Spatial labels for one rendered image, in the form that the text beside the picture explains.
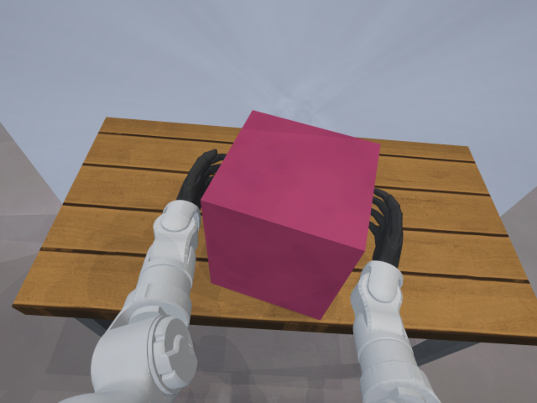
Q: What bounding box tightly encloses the robot left upper arm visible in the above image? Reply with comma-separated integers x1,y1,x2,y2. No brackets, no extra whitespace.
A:
58,314,197,403

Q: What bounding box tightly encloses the table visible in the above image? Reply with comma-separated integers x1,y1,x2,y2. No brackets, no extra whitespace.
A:
12,117,537,367

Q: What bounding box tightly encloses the left robot hand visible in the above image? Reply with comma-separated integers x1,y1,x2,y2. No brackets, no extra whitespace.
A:
176,149,227,209

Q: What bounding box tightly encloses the carton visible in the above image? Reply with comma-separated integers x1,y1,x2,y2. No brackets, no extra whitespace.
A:
201,110,381,320

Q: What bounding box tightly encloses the right robot forearm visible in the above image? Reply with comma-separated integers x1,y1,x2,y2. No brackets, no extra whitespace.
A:
350,260,441,403

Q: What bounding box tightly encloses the right robot hand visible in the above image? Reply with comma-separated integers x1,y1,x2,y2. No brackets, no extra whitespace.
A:
368,188,404,268

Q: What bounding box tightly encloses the left robot forearm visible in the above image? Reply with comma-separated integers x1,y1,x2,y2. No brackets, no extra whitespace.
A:
91,200,201,388

